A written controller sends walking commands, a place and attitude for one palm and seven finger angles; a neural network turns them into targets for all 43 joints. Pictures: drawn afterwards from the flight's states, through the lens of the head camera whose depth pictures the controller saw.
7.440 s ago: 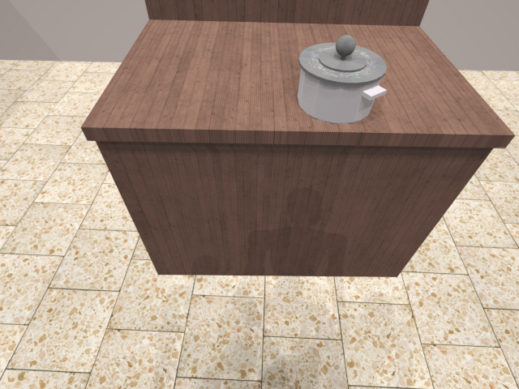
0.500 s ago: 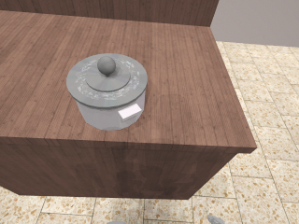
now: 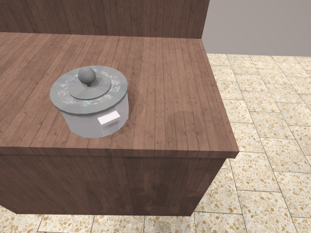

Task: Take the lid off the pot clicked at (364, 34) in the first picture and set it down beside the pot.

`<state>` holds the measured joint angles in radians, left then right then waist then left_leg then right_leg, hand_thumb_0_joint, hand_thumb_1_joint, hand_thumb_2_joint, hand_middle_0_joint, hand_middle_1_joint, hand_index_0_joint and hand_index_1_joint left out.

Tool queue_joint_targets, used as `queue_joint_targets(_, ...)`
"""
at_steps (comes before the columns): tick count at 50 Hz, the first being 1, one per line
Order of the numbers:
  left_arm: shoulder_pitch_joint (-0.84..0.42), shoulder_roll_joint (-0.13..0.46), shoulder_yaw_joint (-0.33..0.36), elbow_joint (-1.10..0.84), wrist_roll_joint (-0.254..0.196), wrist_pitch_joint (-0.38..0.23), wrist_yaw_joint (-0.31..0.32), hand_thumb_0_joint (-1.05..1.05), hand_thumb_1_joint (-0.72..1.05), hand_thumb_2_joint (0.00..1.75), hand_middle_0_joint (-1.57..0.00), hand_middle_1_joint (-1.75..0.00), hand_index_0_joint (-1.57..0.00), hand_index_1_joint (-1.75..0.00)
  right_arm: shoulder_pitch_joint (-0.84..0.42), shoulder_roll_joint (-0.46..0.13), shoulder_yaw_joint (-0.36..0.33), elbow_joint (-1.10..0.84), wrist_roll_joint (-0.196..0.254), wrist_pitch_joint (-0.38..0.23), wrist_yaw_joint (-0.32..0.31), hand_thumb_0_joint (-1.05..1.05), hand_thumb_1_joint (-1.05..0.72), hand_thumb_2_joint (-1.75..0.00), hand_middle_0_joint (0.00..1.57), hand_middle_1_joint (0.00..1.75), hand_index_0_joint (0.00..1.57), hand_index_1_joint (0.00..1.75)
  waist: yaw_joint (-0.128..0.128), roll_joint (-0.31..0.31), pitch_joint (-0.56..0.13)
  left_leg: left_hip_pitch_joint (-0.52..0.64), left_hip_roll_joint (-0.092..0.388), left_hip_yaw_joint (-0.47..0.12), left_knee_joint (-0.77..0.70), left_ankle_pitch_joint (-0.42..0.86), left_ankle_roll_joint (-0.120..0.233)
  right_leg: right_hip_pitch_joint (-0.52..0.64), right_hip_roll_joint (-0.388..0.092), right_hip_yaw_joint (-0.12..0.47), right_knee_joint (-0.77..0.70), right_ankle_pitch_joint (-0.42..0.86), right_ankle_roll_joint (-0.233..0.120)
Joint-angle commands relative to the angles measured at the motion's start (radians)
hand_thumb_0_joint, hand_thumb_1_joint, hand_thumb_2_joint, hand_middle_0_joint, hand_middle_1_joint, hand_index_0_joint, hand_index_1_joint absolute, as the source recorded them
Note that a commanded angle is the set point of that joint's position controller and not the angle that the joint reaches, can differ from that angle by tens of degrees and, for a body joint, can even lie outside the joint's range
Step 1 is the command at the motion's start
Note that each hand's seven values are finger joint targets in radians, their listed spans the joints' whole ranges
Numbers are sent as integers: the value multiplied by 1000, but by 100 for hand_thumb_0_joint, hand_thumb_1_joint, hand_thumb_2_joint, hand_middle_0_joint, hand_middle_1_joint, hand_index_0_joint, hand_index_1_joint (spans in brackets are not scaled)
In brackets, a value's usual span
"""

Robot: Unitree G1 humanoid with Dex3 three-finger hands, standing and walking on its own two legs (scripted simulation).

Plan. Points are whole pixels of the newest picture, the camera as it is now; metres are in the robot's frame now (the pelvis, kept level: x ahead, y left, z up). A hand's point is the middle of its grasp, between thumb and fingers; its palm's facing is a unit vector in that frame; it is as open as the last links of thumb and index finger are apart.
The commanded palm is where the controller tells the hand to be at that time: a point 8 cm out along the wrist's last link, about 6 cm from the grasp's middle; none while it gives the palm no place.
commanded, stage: come to a stop and stand still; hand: left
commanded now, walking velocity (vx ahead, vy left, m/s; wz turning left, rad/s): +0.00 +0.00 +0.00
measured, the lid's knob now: (87, 75) +0.45 +0.21 +0.17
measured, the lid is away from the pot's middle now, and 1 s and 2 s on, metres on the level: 0.00 0.00 0.00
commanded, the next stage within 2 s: look again from close up in 0.18 s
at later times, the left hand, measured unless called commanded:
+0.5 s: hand out of the picture +0.04 +0.20 -0.18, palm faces +0.00 -0.97 -0.24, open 7.4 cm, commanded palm none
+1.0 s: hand out of the picture +0.07 +0.18 -0.17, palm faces -0.03 -0.98 -0.21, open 7.4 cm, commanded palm none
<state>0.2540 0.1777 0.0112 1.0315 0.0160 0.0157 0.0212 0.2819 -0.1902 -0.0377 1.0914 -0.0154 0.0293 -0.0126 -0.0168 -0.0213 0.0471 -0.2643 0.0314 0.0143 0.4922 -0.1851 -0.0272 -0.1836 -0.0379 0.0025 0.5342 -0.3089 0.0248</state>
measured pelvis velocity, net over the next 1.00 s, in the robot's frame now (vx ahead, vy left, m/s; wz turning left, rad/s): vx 0.03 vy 0.00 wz -0.03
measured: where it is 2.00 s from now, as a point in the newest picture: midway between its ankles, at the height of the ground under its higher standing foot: outside the picture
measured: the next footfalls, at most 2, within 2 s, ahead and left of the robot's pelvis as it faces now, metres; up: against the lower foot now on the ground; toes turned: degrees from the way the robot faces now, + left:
right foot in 1.74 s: -0.03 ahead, -0.06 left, +0.00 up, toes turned -4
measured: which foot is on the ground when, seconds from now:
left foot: down 0.00-1.00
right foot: down 0.00-1.00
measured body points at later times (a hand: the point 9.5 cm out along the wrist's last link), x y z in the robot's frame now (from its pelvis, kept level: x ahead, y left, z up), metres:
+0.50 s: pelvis +0.02 +0.02 -0.01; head +0.02 +0.00 +0.44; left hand +0.04 +0.25 -0.16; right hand +0.03 -0.21 -0.17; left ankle +0.05 +0.14 -0.73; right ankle -0.01 -0.13 -0.73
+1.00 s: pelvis +0.03 +0.00 +0.00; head +0.06 +0.00 +0.45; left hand +0.07 +0.23 -0.16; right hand +0.06 -0.23 -0.16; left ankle +0.05 +0.14 -0.73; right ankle -0.01 -0.13 -0.73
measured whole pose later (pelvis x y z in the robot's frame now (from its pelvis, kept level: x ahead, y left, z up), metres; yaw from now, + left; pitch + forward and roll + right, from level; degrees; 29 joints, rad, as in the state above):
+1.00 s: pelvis +0.03 +0.00 +0.00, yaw -2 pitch -1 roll +0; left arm 0.27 0.18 -0.01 1.01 0.01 0.00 0.03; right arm 0.23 -0.17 -0.01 1.03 -0.01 -0.01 -0.02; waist 0.00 -0.01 0.06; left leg -0.26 0.05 0.04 0.53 -0.26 -0.03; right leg -0.17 -0.02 0.03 0.53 -0.35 0.02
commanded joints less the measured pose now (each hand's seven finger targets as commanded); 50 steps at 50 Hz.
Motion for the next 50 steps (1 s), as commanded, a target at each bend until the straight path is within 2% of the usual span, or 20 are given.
queue_joint_targets(1,43,125,32,-26,-3,-22,6,0,90,90,-20,-30,-20,-30,29,-44,3,-34,-2,-31,-2,0,-90,-90,20,30,20,30,18,37,55,30,32,-63,-110,-59,22,-136,-70,66,-194,-79,-57)
queue_joint_targets(6,63,105,31,2,-5,-29,7,0,90,90,-20,-30,-20,-30,58,-43,4,-11,1,-44,-9,0,-90,-90,20,30,20,30,24,52,2,44,49,-65,-109,33,27,-62,-58,41,-165,52,-54)
queue_joint_targets(9,71,91,31,14,-5,-31,9,0,90,90,-20,-30,-20,-30,64,-37,1,-1,3,-46,-12,0,-90,-90,20,30,20,30,25,43,1,46,53,-64,-107,43,29,-52,-53,35,-166,75,-52)
queue_joint_targets(10,157,99,15,48,5,-52,49,0,90,90,-20,-30,-20,-30,-57,-81,5,-72,10,-55,-7,0,-90,-90,20,30,20,30,63,92,1,30,66,-16,105,103,10,-71,-107,125,-187,360,-48)
queue_joint_targets(11,59,148,17,-7,-1,-60,41,0,90,90,-20,-30,-20,-30,30,-19,8,-97,6,-44,2,0,-90,-90,20,30,20,30,-26,91,-59,27,30,-14,75,-86,11,-93,-146,146,-186,96,-83)
queue_joint_targets(12,28,145,17,-27,-1,-60,35,0,90,90,-20,-30,-20,-30,55,-31,8,-89,0,-38,7,0,-90,-90,20,30,20,30,-28,86,-48,31,28,-20,61,-97,18,-141,-106,123,-167,-78,-92)
queue_joint_targets(13,13,145,21,-36,-1,-49,25,0,90,90,-20,-30,-20,-30,77,-45,2,-102,-6,-34,7,0,-90,-90,20,30,20,30,-28,127,-58,28,41,-37,28,-127,30,-153,-70,80,-125,-158,-86)
queue_joint_targets(14,26,123,22,-44,0,-42,27,0,90,90,-20,-30,-20,-30,78,-64,-3,-115,-7,-32,5,0,-90,-90,20,30,20,30,-25,109,-8,-42,56,-73,3,-174,43,-166,-36,54,-92,-189,-77)
queue_joint_targets(15,53,100,17,-44,1,-39,28,0,90,90,-20,-30,-20,-30,68,-74,-7,-125,-6,-34,4,0,-90,-90,20,30,20,30,-10,97,15,-78,69,-94,-19,-182,54,-162,-20,45,-67,-164,-74)
queue_joint_targets(17,87,73,9,-38,3,-41,29,0,90,90,-20,-30,-20,-30,66,-77,-4,-138,-3,-44,2,0,-90,-90,20,30,20,30,3,34,3,-82,78,-101,-22,-113,65,-128,-13,47,-49,-87,-73)
queue_joint_targets(20,100,70,11,-38,3,-37,29,0,90,90,-20,-30,-20,-30,59,-85,-4,-135,-1,-52,-2,0,-90,-90,20,30,20,30,12,68,6,-62,92,-115,-49,-64,71,-117,-5,32,-24,-38,-61)
queue_joint_targets(21,106,72,8,-35,2,-38,30,0,90,90,-20,-30,-20,-30,53,-83,0,-136,0,-53,-3,0,-90,-90,20,30,20,30,15,42,16,-58,88,-104,-41,-37,71,-115,-8,40,-31,-12,-61)
queue_joint_targets(22,108,73,8,-36,2,-39,30,0,90,90,-20,-30,-20,-30,50,-81,1,-136,1,-53,-3,0,-90,-90,20,30,20,30,14,18,17,-51,80,-91,-34,-32,67,-113,-16,48,-42,2,-60)
queue_joint_targets(24,97,85,10,-42,1,-33,27,0,90,90,-20,-30,-20,-30,41,-87,2,-135,1,-54,-4,0,-90,-90,20,30,20,30,14,54,31,-35,79,-90,-54,-45,63,-129,-15,49,-41,4,-56)
queue_joint_targets(25,101,89,11,-45,1,-34,28,0,90,90,-20,-30,-20,-30,36,-87,2,-138,2,-54,-4,0,-90,-90,20,30,20,30,14,36,32,-32,76,-84,-48,-31,62,-123,-17,54,-45,22,-55)
queue_joint_targets(27,101,100,10,-45,1,-37,28,0,90,90,-20,-30,-20,-30,29,-87,4,-138,3,-54,-3,0,-90,-90,20,30,20,30,13,14,13,-4,67,-60,-33,1,56,-114,-29,68,-55,67,-55)
queue_joint_targets(29,96,108,14,-52,0,-34,25,0,90,90,-20,-30,-20,-30,21,-93,4,-140,3,-56,-5,0,-90,-90,20,30,20,30,16,40,-1,15,71,-60,-34,27,56,-109,-28,64,-50,88,-52)
queue_joint_targets(32,90,117,12,-55,0,-37,25,0,90,90,-20,-30,-20,-30,10,-90,6,-137,5,-56,-5,0,-90,-90,20,30,20,30,11,11,-9,34,62,-37,-18,71,48,-98,-43,84,-64,149,-53)
queue_joint_targets(44,78,128,14,-60,-1,-33,19,0,90,90,-20,-30,-20,-30,-11,-95,9,-118,7,-56,-8,0,-90,-90,20,30,20,30,17,38,-23,77,71,-32,-33,103,44,-73,-47,79,-89,182,-48)
queue_joint_targets(50,83,122,13,-51,-2,-35,19,0,90,90,-20,-30,-20,-30,-7,-88,12,-102,9,-57,-9,0,-90,-90,20,30,20,30,19,17,-30,89,74,-30,-33,140,42,-52,-56,78,-102,219,-48)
